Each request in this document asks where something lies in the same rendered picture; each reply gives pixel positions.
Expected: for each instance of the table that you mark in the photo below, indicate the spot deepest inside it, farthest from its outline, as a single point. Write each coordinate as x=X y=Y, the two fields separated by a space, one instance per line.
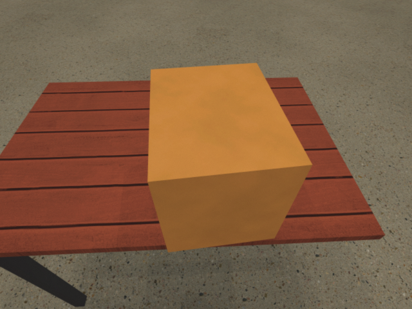
x=73 y=180

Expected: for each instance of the carton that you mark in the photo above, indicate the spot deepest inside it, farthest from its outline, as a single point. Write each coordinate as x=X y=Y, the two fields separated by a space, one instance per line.
x=224 y=163

